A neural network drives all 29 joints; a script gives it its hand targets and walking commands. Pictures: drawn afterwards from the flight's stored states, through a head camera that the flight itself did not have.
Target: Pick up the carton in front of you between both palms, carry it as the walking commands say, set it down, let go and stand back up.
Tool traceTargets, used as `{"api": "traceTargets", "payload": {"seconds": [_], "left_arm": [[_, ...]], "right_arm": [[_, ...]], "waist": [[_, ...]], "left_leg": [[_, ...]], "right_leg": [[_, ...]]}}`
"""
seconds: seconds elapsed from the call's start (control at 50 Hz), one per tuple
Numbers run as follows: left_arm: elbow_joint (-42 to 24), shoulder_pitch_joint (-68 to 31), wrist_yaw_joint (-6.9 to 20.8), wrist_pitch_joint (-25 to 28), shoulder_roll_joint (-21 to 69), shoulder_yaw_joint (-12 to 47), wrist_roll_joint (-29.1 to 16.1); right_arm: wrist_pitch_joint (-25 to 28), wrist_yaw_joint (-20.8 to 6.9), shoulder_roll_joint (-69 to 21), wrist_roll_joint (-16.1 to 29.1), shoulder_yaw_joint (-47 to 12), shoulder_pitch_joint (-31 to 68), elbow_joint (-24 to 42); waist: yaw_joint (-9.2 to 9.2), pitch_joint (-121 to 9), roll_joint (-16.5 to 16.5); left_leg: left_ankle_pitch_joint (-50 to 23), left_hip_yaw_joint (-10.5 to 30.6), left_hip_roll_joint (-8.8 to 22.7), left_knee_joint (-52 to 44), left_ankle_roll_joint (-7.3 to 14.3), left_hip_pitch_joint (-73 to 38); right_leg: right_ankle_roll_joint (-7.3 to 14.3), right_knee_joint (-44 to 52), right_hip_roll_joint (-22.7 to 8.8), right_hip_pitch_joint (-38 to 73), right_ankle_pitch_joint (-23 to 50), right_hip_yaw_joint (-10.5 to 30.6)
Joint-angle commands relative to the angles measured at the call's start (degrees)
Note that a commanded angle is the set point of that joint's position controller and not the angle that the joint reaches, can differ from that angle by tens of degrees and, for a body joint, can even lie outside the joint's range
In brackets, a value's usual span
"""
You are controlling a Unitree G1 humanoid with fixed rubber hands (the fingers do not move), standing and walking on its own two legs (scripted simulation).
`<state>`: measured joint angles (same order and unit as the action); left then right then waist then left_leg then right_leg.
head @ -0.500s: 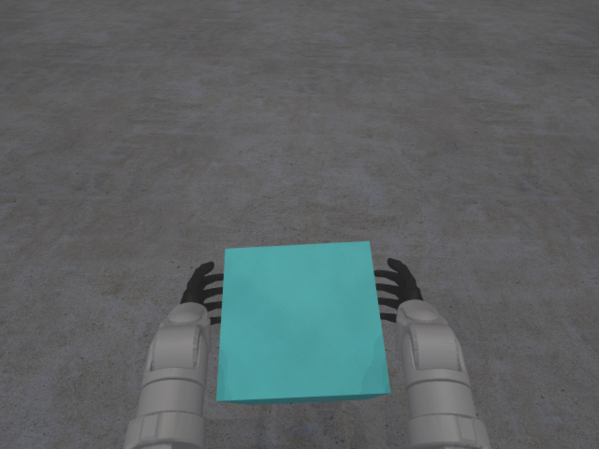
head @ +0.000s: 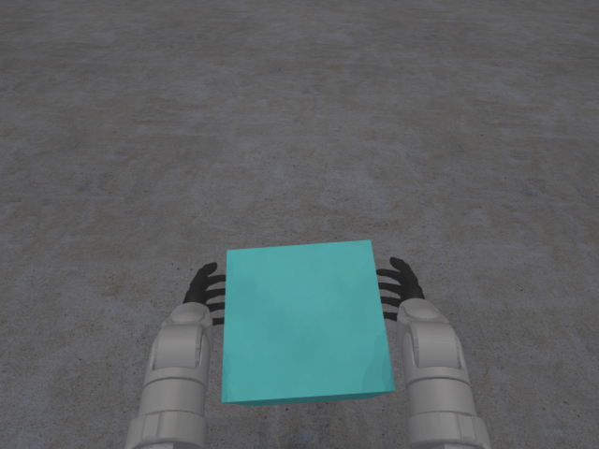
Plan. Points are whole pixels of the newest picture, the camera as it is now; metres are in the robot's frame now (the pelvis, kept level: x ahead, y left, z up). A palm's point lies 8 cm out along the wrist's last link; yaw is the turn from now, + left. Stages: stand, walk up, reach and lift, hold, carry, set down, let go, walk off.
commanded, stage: hold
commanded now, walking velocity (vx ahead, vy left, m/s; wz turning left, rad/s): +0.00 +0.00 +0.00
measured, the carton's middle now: (305, 332) +0.31 +0.00 -0.07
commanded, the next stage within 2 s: set down in 0.16 s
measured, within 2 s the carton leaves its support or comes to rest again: neither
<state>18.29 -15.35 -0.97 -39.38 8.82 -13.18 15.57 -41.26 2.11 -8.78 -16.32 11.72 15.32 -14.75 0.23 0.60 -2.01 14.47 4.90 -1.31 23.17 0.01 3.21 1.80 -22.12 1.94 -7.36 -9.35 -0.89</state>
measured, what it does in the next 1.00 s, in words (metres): lowers itself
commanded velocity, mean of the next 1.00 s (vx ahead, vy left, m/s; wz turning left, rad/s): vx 0.00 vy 0.00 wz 0.00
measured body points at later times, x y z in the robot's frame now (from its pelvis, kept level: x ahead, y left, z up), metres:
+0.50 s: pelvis -0.03 +0.02 -0.02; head +0.01 +0.00 +0.43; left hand +0.32 +0.15 -0.02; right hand +0.33 -0.15 -0.02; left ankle -0.01 +0.12 -0.74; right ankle +0.04 -0.10 -0.74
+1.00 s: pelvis -0.06 +0.01 -0.13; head +0.18 -0.03 +0.25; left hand +0.36 +0.14 -0.22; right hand +0.39 -0.16 -0.22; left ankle -0.01 +0.13 -0.74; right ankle +0.03 -0.10 -0.74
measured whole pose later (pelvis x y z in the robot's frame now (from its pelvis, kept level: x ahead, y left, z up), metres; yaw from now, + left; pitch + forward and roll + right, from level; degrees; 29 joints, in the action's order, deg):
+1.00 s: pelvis -0.06 +0.01 -0.13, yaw +1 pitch +37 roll +2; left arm 27.6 -38.1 -8.5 -13.5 12.3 -26.5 11.9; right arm -13.6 2.5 -4.3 -16.4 23.3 43.8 -32.8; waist 0.1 -7.5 -2.7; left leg 25.6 3.4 -6.0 69.2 -0.9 80.9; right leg 0.1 -67.4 3.5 -85.5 -19.0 4.0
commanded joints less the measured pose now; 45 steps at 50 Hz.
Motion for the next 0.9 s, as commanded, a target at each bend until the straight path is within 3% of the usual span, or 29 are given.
{"api": "traceTargets", "payload": {"seconds": [0.0,0.04,0.1,0.12,0.14,0.16,0.18,0.24,0.26,0.28,0.36,0.38,0.4,0.44,0.48,0.52,0.56,0.58,0.6,0.62,0.66,0.68,0.7,0.72,0.76,0.78,0.8,0.82,0.88], "left_arm": [[-5.37,-30.04,14.65,1.93,53.39,28.56,-13.39],[-3.49,-25.89,14.52,2.03,53.33,27.41,-13.88],[-2.63,-27.64,14.95,2.84,54.69,28.41,-15.09],[-2.43,-27.12,15.01,2.83,55.43,28.53,-14.66],[-4.64,-28.87,14.99,3.31,55.36,29.85,-14.64],[-3.06,-30.20,15.04,2.78,52.74,27.18,-12.71],[-1.51,-30.71,15.04,2.58,54.64,26.61,-13.05],[0.79,-32.54,15.35,3.60,56.86,26.14,-13.04],[4.45,-38.87,15.37,4.31,57.33,25.39,-12.99],[4.21,-40.34,14.96,5.28,56.54,22.04,-10.58],[15.13,-48.50,13.24,9.25,54.06,12.98,-6.67],[16.56,-49.97,12.70,10.72,52.24,10.23,-4.33],[19.93,-50.57,11.83,11.33,51.50,7.16,-1.54],[16.69,-48.99,10.29,13.86,48.47,2.76,0.55],[20.22,-47.58,9.43,15.87,48.37,2.76,0.98],[20.38,-46.77,8.24,19.35,43.06,-0.59,4.58],[18.06,-51.36,8.01,23.33,44.47,1.90,3.41],[19.26,-49.89,8.18,24.62,45.08,0.76,3.40],[16.63,-46.76,8.14,26.52,48.57,6.47,1.38],[18.49,-47.96,8.33,28.29,49.81,9.62,-0.05],[15.64,-51.19,8.63,31.27,50.88,12.80,-3.18],[13.93,-52.32,9.15,32.89,50.66,15.84,-4.08],[12.31,-52.66,9.00,32.76,51.22,18.33,-4.60],[10.93,-54.87,8.76,33.03,51.43,22.32,-5.49],[8.57,-56.56,8.27,32.58,50.86,22.67,-6.44],[4.19,-58.68,7.97,32.33,51.86,27.67,-9.33],[2.25,-58.56,7.72,32.05,49.05,29.17,-10.23],[7.35,-56.83,7.96,30.77,52.08,26.92,-9.61],[5.45,-58.61,9.24,29.61,52.42,30.30,-11.09]], "right_arm": [[2.30,-15.39,-55.86,14.52,-27.60,23.83,0.77],[2.40,-15.17,-54.75,14.56,-30.04,26.23,3.69],[2.08,-14.67,-54.81,14.16,-29.65,27.32,2.95],[2.22,-14.84,-55.20,15.09,-29.57,26.16,0.23],[2.79,-15.05,-54.82,15.71,-31.62,26.54,4.53],[2.43,-15.67,-55.68,14.79,-29.26,27.52,1.95],[2.70,-15.69,-54.72,13.75,-28.01,28.67,0.72],[3.99,-16.57,-54.12,14.07,-27.80,34.11,1.22],[4.26,-16.13,-53.13,12.39,-25.74,38.15,-2.24],[4.99,-16.79,-52.10,9.75,-20.61,38.28,-6.94],[9.15,-16.41,-48.51,5.27,-11.55,45.09,-18.18],[10.38,-15.98,-49.25,3.57,-9.37,49.22,-19.35],[11.41,-16.35,-46.00,0.94,-5.11,49.06,-22.23],[13.23,-16.00,-43.95,-1.16,-2.44,45.88,-23.58],[15.36,-15.68,-42.70,-3.78,0.53,40.71,-29.57],[20.06,-15.28,-37.06,-4.37,1.11,48.21,-28.44],[23.47,-15.29,-40.95,-5.08,0.51,46.45,-29.44],[25.43,-15.03,-40.68,-3.78,-3.16,49.12,-26.25],[27.36,-15.26,-43.17,-2.45,-5.21,43.91,-25.82],[29.35,-15.41,-43.28,-1.06,-8.66,47.46,-27.29],[31.55,-15.59,-44.92,-0.27,-10.68,46.60,-26.35],[32.35,-15.50,-47.74,2.21,-16.56,50.28,-23.02],[33.10,-14.89,-48.24,1.99,-16.58,48.42,-20.18],[32.94,-14.96,-49.26,3.87,-20.21,49.64,-21.22],[32.38,-14.48,-48.19,4.06,-21.63,52.90,-19.89],[31.83,-15.00,-47.28,4.32,-23.06,48.21,-18.87],[31.49,-15.28,-47.72,6.36,-24.32,48.82,-19.30],[31.82,-15.33,-47.45,7.29,-23.85,52.45,-15.98],[29.20,-15.64,-50.20,6.24,-23.74,50.25,-23.66]], "waist": [[1.52,-14.99,0.60],[-1.00,-13.93,2.56],[0.55,-14.76,5.89],[-1.13,-16.89,1.85],[0.18,-15.91,0.33],[-1.61,-15.20,3.14],[0.77,-13.58,0.71],[-1.50,-11.54,0.90],[2.15,-12.30,1.01],[0.15,-8.51,-1.01],[2.25,-8.00,-2.58],[-1.09,-7.04,1.26],[1.94,-7.08,-0.37],[-0.99,-9.36,1.29],[2.27,-13.90,1.06],[-1.03,-14.04,-0.19],[1.55,-19.52,1.92],[-0.56,-23.46,4.66],[1.31,-31.40,2.92],[-0.75,-31.67,2.01],[0.64,-39.72,1.89],[-0.32,-45.74,6.93],[2.38,-51.00,5.58],[-0.56,-56.47,3.64],[-0.45,-61.72,5.91],[3.16,-64.60,3.64],[-1.06,-66.41,2.11],[1.81,-67.36,1.38],[1.18,-63.15,1.65]], "left_leg": [[-10.32,1.66,-3.83,-4.85,0.67,10.00],[-10.15,1.23,-4.49,-5.41,1.15,11.27],[-11.31,2.59,-3.41,-5.16,2.08,11.27],[-9.34,2.05,-3.76,-4.57,1.48,11.90],[-8.33,1.55,-3.48,-3.87,1.12,11.57],[-6.46,1.48,-3.45,-5.50,1.69,9.52],[-4.82,0.50,-4.15,-5.87,0.97,12.23],[2.10,1.32,-2.76,-5.58,1.74,13.87],[5.07,1.40,-2.24,-4.08,1.74,17.96],[6.19,2.07,-1.98,-4.19,1.51,20.45],[15.35,2.72,-1.07,-1.29,1.98,23.12],[12.47,1.92,-1.81,0.38,1.89,27.52],[12.07,1.27,-2.24,3.12,1.37,29.19],[8.10,0.54,-3.30,4.53,1.11,28.77],[1.46,0.90,-3.08,7.77,0.67,27.86],[-1.30,-1.78,-5.05,10.54,-0.56,32.64],[-2.26,-1.85,-5.37,13.72,-0.63,36.22],[-4.28,-2.20,-6.15,16.27,-0.49,36.72],[-9.64,-2.38,-6.74,17.10,-1.65,35.25],[-14.32,-1.39,-6.01,19.15,-1.52,36.82],[-14.04,-1.83,-6.78,22.67,-2.55,40.96],[-13.68,-1.95,-7.16,24.79,-1.97,44.38],[-17.52,-2.55,-7.61,27.02,-2.48,46.30],[-18.95,-2.49,-7.60,28.44,-2.36,44.58],[-13.32,-4.20,-8.54,31.50,-2.89,50.18],[-17.19,-2.90,-8.64,32.34,-3.08,48.23],[-18.72,-5.06,-8.83,34.51,-4.20,51.86],[-14.79,-3.74,-8.66,34.58,-3.77,53.98],[-11.32,-3.70,-8.45,37.69,-3.58,58.31]], "right_leg": [[-1.88,0.37,1.05,17.52,15.58,7.22],[-2.96,-0.52,2.01,19.21,16.71,5.86],[-3.22,-0.93,2.20,18.16,17.52,5.91],[-2.38,-0.11,1.13,20.47,14.87,6.82],[-1.94,-0.17,0.95,19.02,12.54,6.77],[-2.66,0.56,1.71,14.37,9.45,5.38],[-2.36,0.87,1.68,16.17,8.95,6.10],[-1.62,-0.52,2.08,12.57,0.08,4.82],[-1.42,-1.95,2.65,14.98,-0.63,4.24],[-0.54,-2.21,1.72,11.45,-2.77,5.29],[-0.58,-8.09,2.97,7.36,-7.43,3.98],[-0.25,-7.99,3.05,5.64,-6.99,3.50],[0.58,-8.70,2.67,3.03,-8.03,4.08],[-0.39,-10.24,2.86,0.33,-4.18,3.38],[-0.28,-12.65,3.33,-4.91,1.76,3.52],[-0.74,-14.90,3.46,-10.03,4.46,4.03],[-0.76,-18.23,4.10,-12.52,6.34,4.03],[-1.68,-19.85,4.14,-13.58,7.40,3.54],[-1.49,-21.42,4.49,-10.66,14.54,3.81],[-1.03,-23.44,4.75,-15.49,16.38,4.20],[-1.11,-27.18,4.29,-16.12,18.58,4.33],[-1.80,-29.31,4.01,-13.46,21.77,5.19],[-2.01,-30.37,4.66,-14.30,26.58,4.89],[-2.31,-33.26,4.97,-15.38,26.64,5.00],[-2.86,-34.94,4.63,-15.69,22.31,4.40],[-1.97,-37.19,5.51,-18.62,24.38,3.69],[-2.29,-38.69,4.81,-19.12,26.81,4.47],[-2.25,-40.12,4.42,-21.94,25.78,3.87],[-2.04,-41.99,5.23,-28.87,18.43,3.85]]}}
